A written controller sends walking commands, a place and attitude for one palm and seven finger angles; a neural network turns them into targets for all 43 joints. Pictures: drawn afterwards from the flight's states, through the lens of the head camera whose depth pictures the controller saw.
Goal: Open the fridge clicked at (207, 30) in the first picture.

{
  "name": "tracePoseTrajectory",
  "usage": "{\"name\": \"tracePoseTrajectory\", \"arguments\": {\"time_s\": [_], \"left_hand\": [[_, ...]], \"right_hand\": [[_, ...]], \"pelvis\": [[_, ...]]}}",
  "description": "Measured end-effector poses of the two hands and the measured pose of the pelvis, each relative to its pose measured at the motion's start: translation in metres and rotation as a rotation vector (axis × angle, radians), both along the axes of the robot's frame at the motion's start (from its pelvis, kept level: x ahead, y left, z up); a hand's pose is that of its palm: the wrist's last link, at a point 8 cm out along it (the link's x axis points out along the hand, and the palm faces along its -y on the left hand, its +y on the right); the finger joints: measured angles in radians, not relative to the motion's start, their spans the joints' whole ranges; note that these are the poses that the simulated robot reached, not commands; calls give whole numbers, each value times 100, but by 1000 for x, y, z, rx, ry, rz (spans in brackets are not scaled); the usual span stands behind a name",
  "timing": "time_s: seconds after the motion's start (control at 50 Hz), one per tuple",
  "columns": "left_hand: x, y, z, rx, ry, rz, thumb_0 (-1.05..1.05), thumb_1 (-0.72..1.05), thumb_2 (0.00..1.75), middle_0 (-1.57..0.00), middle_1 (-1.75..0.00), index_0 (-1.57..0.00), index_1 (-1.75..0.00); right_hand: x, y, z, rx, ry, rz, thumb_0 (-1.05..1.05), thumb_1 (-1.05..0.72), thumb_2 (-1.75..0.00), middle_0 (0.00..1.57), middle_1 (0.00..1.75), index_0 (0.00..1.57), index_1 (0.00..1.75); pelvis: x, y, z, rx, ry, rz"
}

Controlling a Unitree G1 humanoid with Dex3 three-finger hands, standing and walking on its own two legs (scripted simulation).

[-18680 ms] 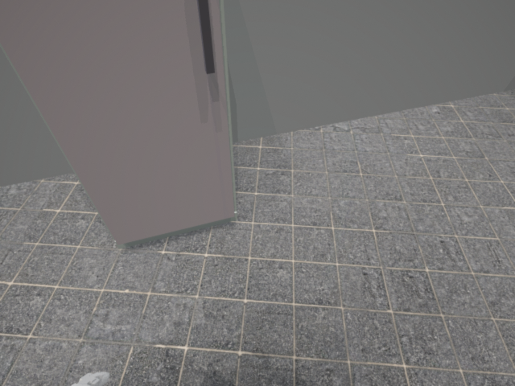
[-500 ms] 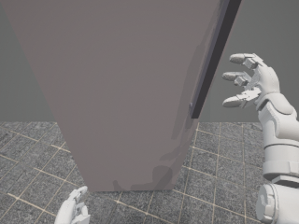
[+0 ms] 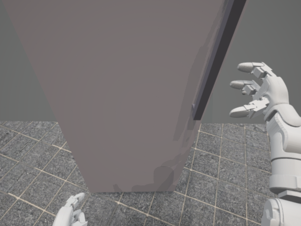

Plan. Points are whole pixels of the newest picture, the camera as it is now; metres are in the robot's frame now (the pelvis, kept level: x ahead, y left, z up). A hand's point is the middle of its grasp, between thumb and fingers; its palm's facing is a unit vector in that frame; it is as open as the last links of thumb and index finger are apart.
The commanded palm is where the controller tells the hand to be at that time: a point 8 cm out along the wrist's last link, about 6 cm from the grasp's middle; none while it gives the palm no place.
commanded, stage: move the hooked fingers beside the handle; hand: right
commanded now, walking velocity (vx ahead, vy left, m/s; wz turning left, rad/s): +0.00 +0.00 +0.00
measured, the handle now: (209, 67) +0.46 -0.11 +0.23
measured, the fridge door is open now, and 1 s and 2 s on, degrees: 0 0 0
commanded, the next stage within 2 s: feel for the door with the fingertips in 1.10 s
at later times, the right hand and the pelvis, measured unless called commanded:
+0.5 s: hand (243, 84) +0.40 -0.18 +0.23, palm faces -0.05 +1.00 -0.03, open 14.0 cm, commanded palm +0.38 -0.23 +0.21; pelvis -0.01 +0.00 +0.00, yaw +0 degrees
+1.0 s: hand (238, 87) +0.41 -0.17 +0.21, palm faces -0.07 +1.00 -0.03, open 14.0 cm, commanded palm +0.38 -0.22 +0.22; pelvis +0.00 +0.00 +0.00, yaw +0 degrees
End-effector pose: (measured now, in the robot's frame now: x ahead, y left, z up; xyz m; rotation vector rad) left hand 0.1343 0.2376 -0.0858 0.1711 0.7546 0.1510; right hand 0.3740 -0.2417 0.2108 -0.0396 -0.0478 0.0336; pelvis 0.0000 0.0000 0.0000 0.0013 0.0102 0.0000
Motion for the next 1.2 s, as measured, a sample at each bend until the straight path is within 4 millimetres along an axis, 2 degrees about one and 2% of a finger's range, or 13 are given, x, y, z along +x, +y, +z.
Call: {"name": "tracePoseTrajectory", "arguments": {"time_s": [0.08, 0.14, 0.26, 0.36, 0.42, 0.48, 0.56, 0.64, 0.76, 0.9, 1.0, 1.1, 1.2], "left_hand": [[3, 0, 3, 19, -7, -21, 1, 90, 90, -20, -30, -20, -30], [8, -1, 4, 28, -13, -35, 1, 90, 90, -20, -30, -20, -30], [12, -5, 3, 14, -30, -40, 1, 90, 90, -20, -30, -20, -30], [6, -8, 3, -2, -34, -26, 1, 90, 90, -20, -30, -20, -30], [1, -8, 2, -5, -25, -19, 1, 90, 90, -20, -30, -20, -30], [-5, -5, 0, -6, -3, -9, 1, 90, 90, -20, -30, -20, -30], [-12, 0, -4, -1, 30, 1, 1, 90, 90, -20, -30, -20, -30], [-16, 5, -7, 15, 50, -4, 1, 90, 90, -20, -30, -20, -30], [-9, 4, -2, 29, 25, -10, 1, 90, 90, -20, -30, -20, -30], [-1, 1, 1, 5, -2, 0, 1, 90, 90, -20, -30, -20, -30], [-1, 0, -2, 2, 15, -8, 1, 90, 90, -20, -30, -20, -30], [2, -2, -1, 7, 16, -20, 1, 90, 90, -20, -30, -20, -30], [7, -4, 0, 7, 10, -26, 1, 90, 90, -20, -30, -20, -30]], "right_hand": [[-12, -1, 14, 5, -74, 30, -1, 50, -30, 30, 120, 30, 120], [-10, 1, 19, 13, -56, 43, -1, 50, -30, 30, 120, 30, 120], [3, 15, 6, 9, 53, 50, -1, 51, -30, 30, 120, 30, 120], [6, 23, 6, 22, -2, 52, -1, 50, -30, 30, 120, 30, 120], [6, 21, 15, 16, -49, 43, -1, 50, -30, 30, 120, 30, 120], [8, 11, 19, 14, -41, 22, -1, 50, -30, 30, 120, 30, 120], [8, 1, 12, -4, 28, 5, -1, 50, -30, 30, 120, 30, 120], [4, 6, 2, -8, 42, 36, -1, 50, -30, 29, 120, 30, 120], [7, 22, 10, 28, -29, 72, -1, 50, -30, 30, 120, 30, 120], [20, 13, 11, 3, 26, 14, -1, 50, -30, 30, 120, 30, 120], [15, 12, 4, 4, 26, 38, -1, 50, -30, 30, 120, 30, 120], [9, 15, 8, 11, -26, 58, -1, 50, -30, 30, 120, 30, 120], [12, 18, 10, 5, -3, 49, -1, 50, -30, 30, 120, 30, 120]], "pelvis": [[-1, 1, 0, 4, -16, -12], [-3, 1, 0, 5, -19, -23], [-9, -1, -1, 1, 0, -26], [-8, 0, -1, -2, 2, -9], [-7, 1, 0, -1, -4, -4], [-6, 2, 0, 0, -4, -1], [-6, 2, 0, 1, 2, -7], [-7, 1, 0, 2, 5, -13], [-6, 1, 0, 2, 0, -13], [-4, 1, 0, 1, 13, -3], [-2, 1, 1, 1, 15, -4], [0, 1, 0, 4, 6, -8], [-1, 0, 0, 4, 5, -12]]}}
